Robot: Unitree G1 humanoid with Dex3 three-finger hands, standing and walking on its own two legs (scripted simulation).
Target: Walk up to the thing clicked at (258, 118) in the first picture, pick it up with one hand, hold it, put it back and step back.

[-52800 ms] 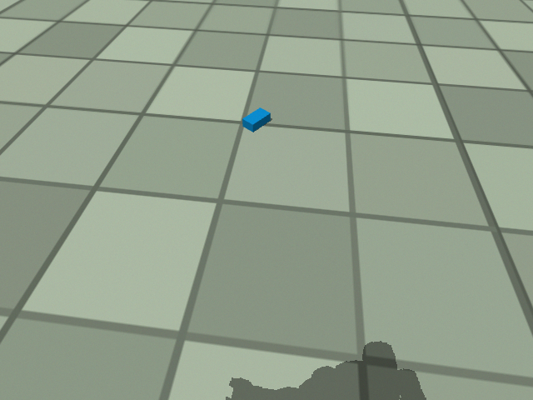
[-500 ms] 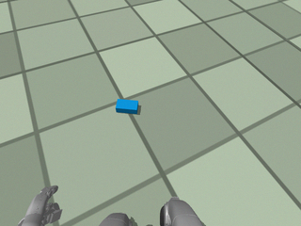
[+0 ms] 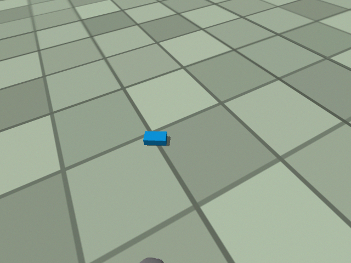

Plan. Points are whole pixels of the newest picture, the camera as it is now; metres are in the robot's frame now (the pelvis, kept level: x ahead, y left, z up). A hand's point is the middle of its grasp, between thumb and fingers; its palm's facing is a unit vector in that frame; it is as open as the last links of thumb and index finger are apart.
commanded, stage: step back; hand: left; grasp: from above
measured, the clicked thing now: (155, 138) +1.05 +0.28 -0.74
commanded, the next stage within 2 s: stand in 0.76 s
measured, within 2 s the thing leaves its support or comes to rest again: neither
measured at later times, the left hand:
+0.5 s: hand out of the picture +0.10 +0.26 -0.14, palm faces +0.06 -0.91 -0.40, open 7.4 cm
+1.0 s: hand out of the picture +0.13 +0.28 -0.15, palm faces +0.07 -0.94 -0.32, open 7.4 cm
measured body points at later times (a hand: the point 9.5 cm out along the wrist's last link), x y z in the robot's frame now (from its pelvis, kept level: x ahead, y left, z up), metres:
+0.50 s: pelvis +0.02 -0.01 +0.00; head +0.03 -0.02 +0.44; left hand +0.10 +0.31 -0.11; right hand +0.10 -0.32 -0.14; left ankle +0.01 +0.13 -0.71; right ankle +0.07 -0.11 -0.73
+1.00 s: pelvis +0.06 +0.03 +0.01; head +0.07 +0.04 +0.46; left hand +0.13 +0.33 -0.12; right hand +0.18 -0.26 -0.11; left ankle +0.03 +0.15 -0.73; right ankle +0.07 -0.11 -0.73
